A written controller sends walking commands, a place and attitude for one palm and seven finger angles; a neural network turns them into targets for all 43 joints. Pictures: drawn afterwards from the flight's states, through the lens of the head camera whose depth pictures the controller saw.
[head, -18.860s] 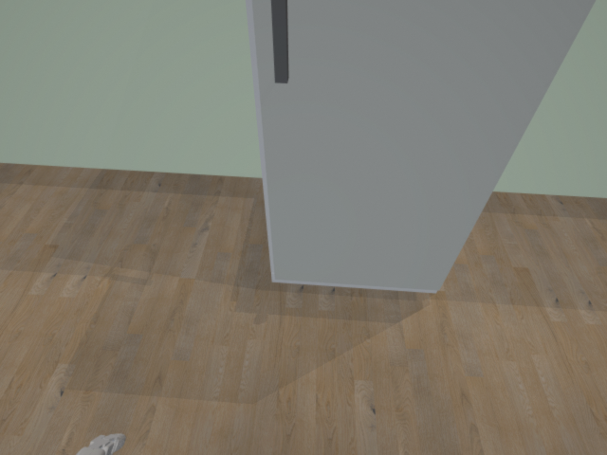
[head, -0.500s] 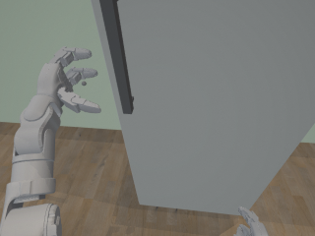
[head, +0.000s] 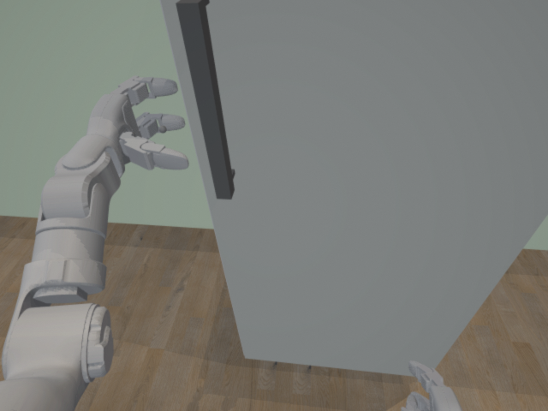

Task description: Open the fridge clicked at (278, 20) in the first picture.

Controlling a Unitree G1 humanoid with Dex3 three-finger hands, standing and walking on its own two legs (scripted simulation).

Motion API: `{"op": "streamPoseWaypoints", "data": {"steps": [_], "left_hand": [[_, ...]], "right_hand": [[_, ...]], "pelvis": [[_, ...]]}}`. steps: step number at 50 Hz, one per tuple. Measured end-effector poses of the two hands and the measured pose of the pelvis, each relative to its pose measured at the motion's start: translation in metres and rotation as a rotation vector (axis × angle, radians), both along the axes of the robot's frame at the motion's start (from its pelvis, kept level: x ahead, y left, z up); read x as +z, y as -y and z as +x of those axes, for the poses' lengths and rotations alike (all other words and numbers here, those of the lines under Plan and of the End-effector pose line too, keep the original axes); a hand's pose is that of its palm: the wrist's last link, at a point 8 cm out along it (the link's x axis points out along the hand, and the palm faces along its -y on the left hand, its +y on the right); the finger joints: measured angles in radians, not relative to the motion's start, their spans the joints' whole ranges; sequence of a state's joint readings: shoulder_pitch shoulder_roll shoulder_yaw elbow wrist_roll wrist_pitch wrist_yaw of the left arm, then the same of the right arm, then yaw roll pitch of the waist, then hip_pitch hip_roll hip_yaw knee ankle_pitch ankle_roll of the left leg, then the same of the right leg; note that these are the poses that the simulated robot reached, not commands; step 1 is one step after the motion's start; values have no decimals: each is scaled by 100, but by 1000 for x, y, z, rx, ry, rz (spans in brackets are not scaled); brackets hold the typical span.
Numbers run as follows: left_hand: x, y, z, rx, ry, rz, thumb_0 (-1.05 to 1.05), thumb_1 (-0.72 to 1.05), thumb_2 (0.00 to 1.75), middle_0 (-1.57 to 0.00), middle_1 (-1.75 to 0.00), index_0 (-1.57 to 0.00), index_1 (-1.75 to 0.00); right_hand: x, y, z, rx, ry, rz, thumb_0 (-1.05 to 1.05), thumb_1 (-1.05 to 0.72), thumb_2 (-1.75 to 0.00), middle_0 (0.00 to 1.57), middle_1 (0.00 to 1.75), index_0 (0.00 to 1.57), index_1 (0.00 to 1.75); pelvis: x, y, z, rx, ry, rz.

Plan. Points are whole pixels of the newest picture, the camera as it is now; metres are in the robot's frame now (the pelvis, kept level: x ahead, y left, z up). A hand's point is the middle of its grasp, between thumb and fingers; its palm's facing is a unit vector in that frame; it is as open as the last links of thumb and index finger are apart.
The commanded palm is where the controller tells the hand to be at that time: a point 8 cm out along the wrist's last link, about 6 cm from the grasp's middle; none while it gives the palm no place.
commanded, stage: move the hooked fingers beside the handle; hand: left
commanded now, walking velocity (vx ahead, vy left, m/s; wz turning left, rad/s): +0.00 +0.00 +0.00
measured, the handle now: (215, 110) +0.45 +0.11 +0.26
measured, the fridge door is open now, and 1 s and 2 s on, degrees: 0 0 0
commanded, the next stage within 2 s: feel for the door with the fingertips in 0.72 s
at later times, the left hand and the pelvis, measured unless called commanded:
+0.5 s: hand (172, 157) +0.39 +0.16 +0.22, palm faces -0.06 -1.00 -0.05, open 14.0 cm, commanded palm +0.36 +0.22 +0.25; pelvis +0.00 +0.00 +0.00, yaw +0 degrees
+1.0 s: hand (178, 126) +0.39 +0.14 +0.27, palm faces -0.10 -1.00 -0.03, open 14.0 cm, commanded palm +0.37 +0.20 +0.25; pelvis +0.01 +0.00 +0.00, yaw +0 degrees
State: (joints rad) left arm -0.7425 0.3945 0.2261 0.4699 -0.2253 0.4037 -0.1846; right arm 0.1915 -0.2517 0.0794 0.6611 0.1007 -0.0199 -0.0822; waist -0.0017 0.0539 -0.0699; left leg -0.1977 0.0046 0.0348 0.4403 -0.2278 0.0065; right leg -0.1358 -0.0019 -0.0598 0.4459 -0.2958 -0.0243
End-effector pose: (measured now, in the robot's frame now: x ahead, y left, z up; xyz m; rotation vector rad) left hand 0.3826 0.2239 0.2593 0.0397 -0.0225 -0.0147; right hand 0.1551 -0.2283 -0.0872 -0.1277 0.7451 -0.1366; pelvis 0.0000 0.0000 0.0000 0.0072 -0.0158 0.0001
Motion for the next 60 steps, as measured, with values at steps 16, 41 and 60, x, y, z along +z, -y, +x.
{"op": "streamPoseWaypoints", "data": {"steps": [16,41,60], "left_hand": [[4,2,-15,-18,103,-5,-1,-50,30,-31,-120,-31,-120],[-43,-4,-9,-18,-54,29,-1,-50,30,-30,-120,-30,-119],[-30,49,-13,-66,22,-31,-1,-50,30,-30,-120,-30,-119]], "right_hand": [[2,9,6,-11,9,-23,1,-91,-90,20,30,19,30],[0,10,9,-5,0,-24,1,-91,-90,20,30,20,30],[3,-4,17,18,32,10,1,-91,-90,20,30,20,30]], "pelvis": [[0,1,7,-2,10,2],[0,0,5,5,-13,3],[0,-1,4,-7,-1,9]]}}
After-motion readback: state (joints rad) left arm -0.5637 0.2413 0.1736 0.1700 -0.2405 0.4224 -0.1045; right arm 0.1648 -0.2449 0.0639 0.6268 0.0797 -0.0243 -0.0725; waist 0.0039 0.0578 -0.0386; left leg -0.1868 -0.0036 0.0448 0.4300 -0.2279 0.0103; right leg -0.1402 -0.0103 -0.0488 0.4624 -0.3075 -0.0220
